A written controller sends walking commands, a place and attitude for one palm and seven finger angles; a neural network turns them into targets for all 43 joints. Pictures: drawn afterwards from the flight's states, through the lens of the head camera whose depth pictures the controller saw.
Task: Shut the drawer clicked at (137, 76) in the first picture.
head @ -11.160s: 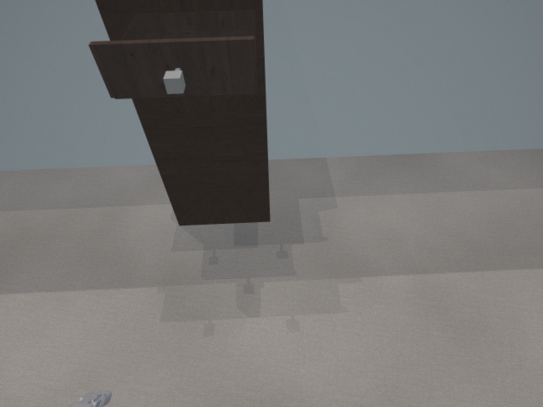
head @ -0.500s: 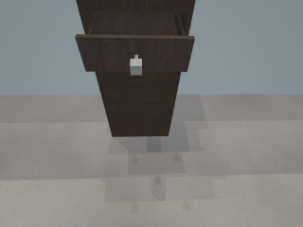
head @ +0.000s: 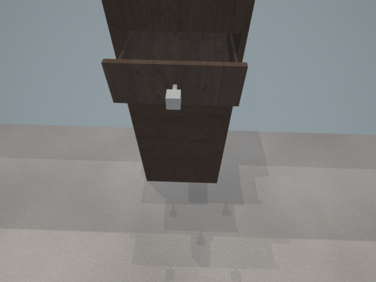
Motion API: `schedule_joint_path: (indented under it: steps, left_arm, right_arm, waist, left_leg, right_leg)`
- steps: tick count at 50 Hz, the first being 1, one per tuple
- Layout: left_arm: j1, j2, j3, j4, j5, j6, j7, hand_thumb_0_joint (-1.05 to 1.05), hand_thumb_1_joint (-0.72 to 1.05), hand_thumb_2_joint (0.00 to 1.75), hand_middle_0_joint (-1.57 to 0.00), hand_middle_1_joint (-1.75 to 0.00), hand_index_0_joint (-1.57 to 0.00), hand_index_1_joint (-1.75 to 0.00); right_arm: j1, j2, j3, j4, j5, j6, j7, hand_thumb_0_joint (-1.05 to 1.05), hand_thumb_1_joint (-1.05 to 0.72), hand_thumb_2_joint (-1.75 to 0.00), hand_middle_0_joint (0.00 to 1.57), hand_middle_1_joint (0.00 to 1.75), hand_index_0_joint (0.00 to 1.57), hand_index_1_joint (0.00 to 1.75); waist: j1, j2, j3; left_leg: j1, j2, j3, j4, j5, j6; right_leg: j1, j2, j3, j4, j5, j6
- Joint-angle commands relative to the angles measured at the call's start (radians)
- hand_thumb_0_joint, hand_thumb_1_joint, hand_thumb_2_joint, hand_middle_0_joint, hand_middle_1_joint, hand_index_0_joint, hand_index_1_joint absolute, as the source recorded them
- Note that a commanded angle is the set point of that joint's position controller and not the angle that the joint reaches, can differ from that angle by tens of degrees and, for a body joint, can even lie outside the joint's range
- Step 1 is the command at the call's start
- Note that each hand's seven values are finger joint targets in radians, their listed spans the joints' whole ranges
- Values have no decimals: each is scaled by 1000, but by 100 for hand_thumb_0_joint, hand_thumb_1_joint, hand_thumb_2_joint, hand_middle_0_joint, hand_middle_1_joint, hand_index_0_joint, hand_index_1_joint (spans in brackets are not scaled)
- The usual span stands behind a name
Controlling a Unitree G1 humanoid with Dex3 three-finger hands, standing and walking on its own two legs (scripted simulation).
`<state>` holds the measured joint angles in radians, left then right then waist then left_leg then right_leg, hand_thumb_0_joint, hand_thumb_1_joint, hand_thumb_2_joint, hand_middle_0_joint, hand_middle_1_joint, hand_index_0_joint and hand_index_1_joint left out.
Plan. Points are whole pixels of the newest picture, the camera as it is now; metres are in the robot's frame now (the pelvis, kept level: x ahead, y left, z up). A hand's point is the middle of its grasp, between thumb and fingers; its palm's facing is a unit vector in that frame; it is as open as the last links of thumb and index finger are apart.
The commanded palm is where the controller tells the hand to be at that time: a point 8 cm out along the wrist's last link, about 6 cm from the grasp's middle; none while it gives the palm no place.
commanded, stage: shuffle to correct the standing spot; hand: left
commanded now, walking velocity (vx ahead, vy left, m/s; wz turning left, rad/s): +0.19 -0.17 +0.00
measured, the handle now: (174, 94) +0.56 +0.08 +0.08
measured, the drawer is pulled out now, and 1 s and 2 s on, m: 0.18 0.18 0.18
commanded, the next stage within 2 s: come to a stop and stand still in 0.82 s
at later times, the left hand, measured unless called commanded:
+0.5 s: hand out of the picture -0.01 +0.11 -0.19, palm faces +0.10 -0.98 -0.15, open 7.3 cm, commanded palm none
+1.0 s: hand (166, 244) +0.24 +0.08 -0.17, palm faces +0.02 -0.97 -0.26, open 7.3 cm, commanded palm none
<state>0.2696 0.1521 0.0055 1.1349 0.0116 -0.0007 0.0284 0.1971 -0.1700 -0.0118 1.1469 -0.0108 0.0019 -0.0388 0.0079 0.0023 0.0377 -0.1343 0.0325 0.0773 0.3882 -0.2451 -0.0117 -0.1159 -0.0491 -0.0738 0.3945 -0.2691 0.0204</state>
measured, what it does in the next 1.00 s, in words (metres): walks ahead: left foot, then right foot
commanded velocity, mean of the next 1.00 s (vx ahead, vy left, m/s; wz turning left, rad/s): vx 0.11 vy -0.12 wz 0.00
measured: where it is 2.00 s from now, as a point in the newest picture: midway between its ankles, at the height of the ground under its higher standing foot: outside the picture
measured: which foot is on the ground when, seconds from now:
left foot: down 0.00-0.32, up 0.34-0.54, down 0.56-0.92, up 0.94-1.00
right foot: down 0.00-0.56, up 0.58-0.92, down 0.94-1.00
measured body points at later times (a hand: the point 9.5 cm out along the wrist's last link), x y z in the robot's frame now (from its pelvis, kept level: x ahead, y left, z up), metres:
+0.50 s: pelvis +0.07 -0.04 -0.02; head +0.10 -0.03 +0.43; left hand -0.01 +0.16 -0.17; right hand +0.08 -0.27 -0.17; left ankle +0.06 +0.06 -0.71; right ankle -0.04 -0.12 -0.74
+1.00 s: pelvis +0.18 -0.12 -0.02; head +0.21 -0.14 +0.43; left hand +0.24 +0.13 -0.15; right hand +0.15 -0.36 -0.18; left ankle +0.12 +0.03 -0.72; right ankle +0.19 -0.24 -0.74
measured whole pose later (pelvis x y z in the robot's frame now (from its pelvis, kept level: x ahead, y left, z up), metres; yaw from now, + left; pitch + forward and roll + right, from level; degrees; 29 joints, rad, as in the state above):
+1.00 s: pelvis +0.18 -0.12 -0.02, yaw +0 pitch +1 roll -1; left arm 0.19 0.19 0.07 1.00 0.03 -0.01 0.00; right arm 0.30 -0.20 -0.07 1.11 -0.03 0.03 -0.03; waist -0.02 0.06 0.06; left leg -0.33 0.13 0.06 0.85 -0.53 -0.02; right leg -0.32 -0.05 -0.13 0.59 -0.29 0.00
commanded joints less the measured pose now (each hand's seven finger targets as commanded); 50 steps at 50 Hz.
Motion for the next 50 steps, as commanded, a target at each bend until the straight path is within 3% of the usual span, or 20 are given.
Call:
schedule_joint_path:
  steps: [1,11,14,16,17,19,23,26,27,28,29,31,33,36,42,44,45,46,47,50]
  left_arm:
    - [63,85,10,-13,4,-12,-2,0,90,90,-20,-30,-20,-30]
    - [119,56,47,-56,22,12,-41,0,90,90,-20,-30,-20,-30]
    - [192,69,60,-46,22,3,-41,0,90,90,-20,-30,-20,-30]
    - [321,134,80,1,20,-8,-26,0,90,90,-20,-30,-20,-30]
    - [362,123,71,11,19,-10,-18,0,90,90,-20,-30,-20,-30]
    - [315,96,64,2,24,-16,-7,0,90,90,-20,-30,-20,-30]
    - [196,93,57,-35,31,-18,-2,0,90,90,-20,-30,-20,-30]
    - [133,88,53,-48,12,-12,-12,0,90,90,-20,-30,-20,-30]
    - [152,57,49,-59,8,-10,-18,0,90,90,-20,-30,-20,-30]
    - [181,7,44,-84,-1,-10,-25,0,90,90,-20,-30,-20,-30]
    - [143,58,53,-107,18,-5,-21,0,90,90,-20,-30,-20,-30]
    - [79,45,63,-109,29,5,-28,0,90,90,-20,-30,-20,-30]
    - [116,26,64,-103,30,14,-40,0,90,90,-20,-30,-20,-30]
    - [110,6,62,-114,22,28,-47,0,90,90,-20,-30,-20,-30]
    - [-5,38,65,-157,21,19,-60,0,90,90,-20,-30,-20,-30]
    - [64,70,74,-139,20,13,-62,0,90,90,-20,-30,-20,-30]
    - [126,113,84,-121,22,5,-58,0,90,90,-20,-30,-20,-30]
    - [164,208,101,-107,30,-3,-44,0,90,90,-20,-30,-20,-30]
    - [196,249,100,-109,20,1,-31,0,90,90,-20,-30,-20,-30]
    - [19,139,64,-125,13,-21,-6,0,90,90,-20,-30,-20,-30]
  right_arm:
    - [75,-81,-7,-9,-6,-8,0,0,-90,-90,20,30,20,30]
    - [145,-139,-56,-27,-19,-10,-16,0,-90,-90,20,30,20,30]
    - [126,-112,-56,-43,-18,-19,-19,0,-90,-90,20,30,20,30]
    - [19,-36,-33,-97,-15,-22,-12,0,-90,-90,20,30,20,30]
    - [-43,-45,-34,-123,-13,-21,-13,0,-90,-90,20,30,20,30]
    - [-47,-32,-41,-123,-9,-30,-5,0,-90,-90,20,30,20,30]
    - [7,1,-36,-117,-8,-25,11,0,-90,-90,20,30,20,30]
    - [203,-18,-40,-52,-17,-33,-3,0,-90,-90,20,30,20,30]
    - [306,-88,-58,-21,-23,-40,-12,0,-90,-90,20,30,20,30]
    - [372,-195,-78,-19,-35,-45,-19,0,-90,-90,20,30,20,30]
    - [345,-214,-74,-31,-23,-36,-20,0,-90,-90,20,30,20,30]
    - [186,-139,-56,-78,-23,-42,-22,0,-90,-90,20,30,20,30]
    - [114,-113,-47,-102,-22,-56,-21,0,-90,-90,20,30,20,30]
    - [106,-130,-59,-106,-23,-57,-18,0,-90,-90,20,30,20,30]
    - [120,-180,-92,-99,-30,-28,-3,0,-90,-90,20,30,20,30]
    - [94,-187,-96,-103,-29,-18,0,0,-90,-90,20,30,20,30]
    - [99,-165,-95,-104,-28,-16,3,0,-90,-90,20,30,20,30]
    - [131,-91,-77,-116,-20,-15,8,0,-90,-90,20,30,20,30]
    - [81,-54,-57,-153,-14,-2,7,0,-90,-90,20,30,20,30]
    - [85,-51,-42,-116,-6,3,2,0,-90,-90,20,30,20,30]
  waist:
    - [-14,-24,-7]
    - [-16,115,112]
    - [24,0,75]
    - [82,-314,71]
    - [100,-257,76]
    - [67,-100,70]
    - [-2,-134,60]
    - [-98,-99,-2]
    - [-126,17,-70]
    - [-126,289,-105]
    - [-121,188,-69]
    - [-57,108,99]
    - [-11,78,69]
    - [-1,98,7]
    - [-37,166,11]
    - [8,125,-18]
    - [37,21,-39]
    - [53,-249,-71]
    - [75,-325,-81]
    - [-2,-183,-50]
  left_leg:
    - [44,91,-63,-53,196,21]
    - [-69,212,-197,-74,-160,105]
    - [-183,152,-99,108,-56,79]
    - [-455,6,77,464,-279,16]
    - [-515,20,25,616,-364,21]
    - [-563,46,2,700,-343,20]
    - [-368,41,43,461,-233,32]
    - [-5,-7,104,145,75,38]
    - [174,116,-60,78,165,75]
    - [243,421,-450,-62,246,204]
    - [109,493,-550,-137,123,263]
    - [-103,429,-433,-184,14,228]
    - [-131,366,-271,-169,91,198]
    - [-110,306,-113,-144,185,171]
    - [-124,270,-67,-84,74,124]
    - [-169,240,-48,13,-28,81]
    - [-232,184,-6,142,-97,46]
    - [-402,71,108,382,-252,2]
    - [-452,19,65,588,-440,-4]
    - [-342,78,-63,632,-277,-10]
  right_leg:
    - [-32,-69,44,-60,199,-23]
    - [-211,-1,-11,136,-81,-50]
    - [-61,-32,64,48,-27,-82]
    - [156,-220,316,-106,320,-190]
    - [176,-273,352,-93,511,-262]
    - [224,-258,261,-25,656,-303]
    - [63,-189,149,-34,535,-234]
    - [-80,-86,51,182,539,-154]
    - [-207,-34,28,378,330,-109]
    - [-395,63,-26,666,-216,-56]
    - [-402,55,80,811,-323,-69]
    - [-470,-29,126,875,-170,-51]
    - [-434,-53,119,809,-88,-29]
    - [-374,-60,64,621,-50,-5]
    - [-228,-8,-54,260,-15,7]
    - [-88,17,-81,122,64,0]
    - [28,-2,-43,35,73,-13]
    - [160,-192,174,-53,89,-80]
    - [124,-322,341,-137,156,-167]
    - [1,-271,184,-39,617,-197]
